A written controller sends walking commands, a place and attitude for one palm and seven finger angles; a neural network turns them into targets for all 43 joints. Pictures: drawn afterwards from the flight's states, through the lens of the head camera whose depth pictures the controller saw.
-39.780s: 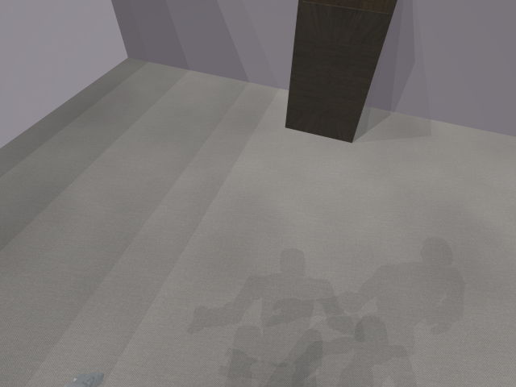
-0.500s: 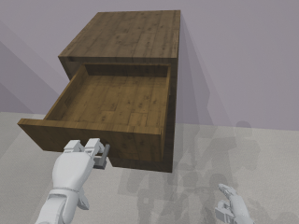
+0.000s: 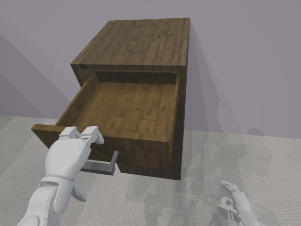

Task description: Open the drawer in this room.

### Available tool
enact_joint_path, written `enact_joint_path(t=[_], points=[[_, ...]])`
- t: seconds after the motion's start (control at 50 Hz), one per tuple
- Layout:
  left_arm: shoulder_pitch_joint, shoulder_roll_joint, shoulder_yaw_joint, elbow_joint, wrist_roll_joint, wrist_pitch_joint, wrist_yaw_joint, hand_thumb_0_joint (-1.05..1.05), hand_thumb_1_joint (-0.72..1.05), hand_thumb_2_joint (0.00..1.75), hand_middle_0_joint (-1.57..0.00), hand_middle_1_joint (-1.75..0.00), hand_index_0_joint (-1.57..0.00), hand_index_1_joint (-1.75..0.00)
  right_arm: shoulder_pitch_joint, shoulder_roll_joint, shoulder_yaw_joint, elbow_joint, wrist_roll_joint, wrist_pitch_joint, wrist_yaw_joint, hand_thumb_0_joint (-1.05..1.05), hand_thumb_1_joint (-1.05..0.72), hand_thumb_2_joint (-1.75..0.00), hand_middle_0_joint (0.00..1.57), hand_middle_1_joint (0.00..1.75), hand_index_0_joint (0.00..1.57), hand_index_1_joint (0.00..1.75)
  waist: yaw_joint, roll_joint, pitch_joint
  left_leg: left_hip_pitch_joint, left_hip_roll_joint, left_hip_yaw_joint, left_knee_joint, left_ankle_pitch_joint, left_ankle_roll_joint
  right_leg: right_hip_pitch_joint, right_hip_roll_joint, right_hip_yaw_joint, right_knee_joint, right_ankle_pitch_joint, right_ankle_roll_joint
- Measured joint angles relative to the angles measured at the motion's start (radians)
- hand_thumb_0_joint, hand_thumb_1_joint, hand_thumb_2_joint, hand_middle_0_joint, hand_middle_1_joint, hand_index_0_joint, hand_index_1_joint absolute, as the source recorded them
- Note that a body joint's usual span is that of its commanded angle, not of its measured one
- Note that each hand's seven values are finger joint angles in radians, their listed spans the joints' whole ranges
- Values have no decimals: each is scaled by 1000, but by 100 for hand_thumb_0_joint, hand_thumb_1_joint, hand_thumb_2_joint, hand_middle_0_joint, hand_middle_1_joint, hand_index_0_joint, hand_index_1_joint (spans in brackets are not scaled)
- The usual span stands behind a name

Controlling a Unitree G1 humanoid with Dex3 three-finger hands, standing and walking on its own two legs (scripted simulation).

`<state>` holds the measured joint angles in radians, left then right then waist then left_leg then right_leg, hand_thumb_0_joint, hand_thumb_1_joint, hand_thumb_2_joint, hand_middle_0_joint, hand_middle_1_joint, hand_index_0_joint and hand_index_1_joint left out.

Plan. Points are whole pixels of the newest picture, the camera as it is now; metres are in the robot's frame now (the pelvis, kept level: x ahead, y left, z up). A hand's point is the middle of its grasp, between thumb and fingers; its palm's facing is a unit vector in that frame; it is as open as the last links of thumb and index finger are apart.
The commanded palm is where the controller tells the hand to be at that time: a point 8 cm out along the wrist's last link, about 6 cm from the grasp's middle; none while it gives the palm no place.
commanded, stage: lift the hand off the handle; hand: left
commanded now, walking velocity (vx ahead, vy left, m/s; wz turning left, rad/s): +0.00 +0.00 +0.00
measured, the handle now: (97, 160) +0.26 +0.21 +0.04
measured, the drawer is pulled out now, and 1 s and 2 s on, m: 0.30 0.30 0.30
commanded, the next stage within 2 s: draw the hand back to the body in 0.64 s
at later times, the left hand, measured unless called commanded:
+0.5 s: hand (70, 140) +0.23 +0.22 +0.17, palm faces +0.17 -0.08 -0.98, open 13.8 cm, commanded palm +0.18 +0.21 +0.24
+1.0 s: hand (63, 142) +0.22 +0.22 +0.18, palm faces +0.17 -0.07 -0.98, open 13.8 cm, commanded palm +0.17 +0.23 +0.24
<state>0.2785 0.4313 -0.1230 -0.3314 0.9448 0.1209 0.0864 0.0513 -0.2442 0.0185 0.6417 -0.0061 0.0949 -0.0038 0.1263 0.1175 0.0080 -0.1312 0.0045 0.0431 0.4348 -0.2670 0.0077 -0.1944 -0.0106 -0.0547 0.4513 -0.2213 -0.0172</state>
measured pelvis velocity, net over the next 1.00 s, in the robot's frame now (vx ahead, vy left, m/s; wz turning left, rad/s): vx -0.02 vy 0.00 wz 0.00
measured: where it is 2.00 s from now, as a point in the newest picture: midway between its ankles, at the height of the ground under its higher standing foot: outside the picture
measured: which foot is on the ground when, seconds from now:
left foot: down 0.00-1.00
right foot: down 0.00-1.00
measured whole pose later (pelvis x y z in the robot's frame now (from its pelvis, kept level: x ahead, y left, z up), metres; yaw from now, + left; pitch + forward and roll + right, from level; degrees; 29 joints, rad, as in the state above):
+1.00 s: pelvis -0.02 +0.00 +0.00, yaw +0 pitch -4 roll +0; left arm 0.16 0.57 0.05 -0.46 0.77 0.14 -0.09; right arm 0.05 -0.26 0.05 0.63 0.03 0.09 0.02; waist 0.11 0.14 0.02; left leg -0.12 0.00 0.04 0.41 -0.23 0.00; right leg -0.18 -0.01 -0.06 0.43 -0.19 -0.02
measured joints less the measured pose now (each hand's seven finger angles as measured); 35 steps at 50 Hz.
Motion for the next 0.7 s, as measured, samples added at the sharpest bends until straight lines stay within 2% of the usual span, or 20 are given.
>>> enact_joint_path(t=[0.18,0.38,0.54,0.7], points=[[-47,30,19,-62,-27,0,-37,0,-49,30,-34,-121,-36,-122,-16,7,16,3,7,6,8,1,-91,-90,20,30,20,30,8,11,5,33,-2,-6,-30,14,1,38,0,-5,-36,15,2],[-99,73,65,-120,-79,72,-129,0,-49,30,-32,-121,-32,-121,-33,-1,34,-15,27,40,29,1,-91,-90,20,30,20,30,-8,23,3,47,-3,1,-51,26,2,45,-1,2,-47,25,3],[-109,115,114,-168,-136,74,-171,0,-49,30,-32,-121,-32,-120,-20,-25,27,-23,35,36,30,1,-91,-90,20,30,20,30,-11,27,2,43,-2,-1,-44,28,1,44,0,0,-45,28,3],[-134,125,138,-154,-154,81,-199,0,-49,30,-32,-121,-32,-120,-22,-33,23,-20,42,30,32,1,-91,-90,20,30,20,30,-14,28,8,30,-5,-2,-37,35,0,28,-3,-1,-32,30,1]])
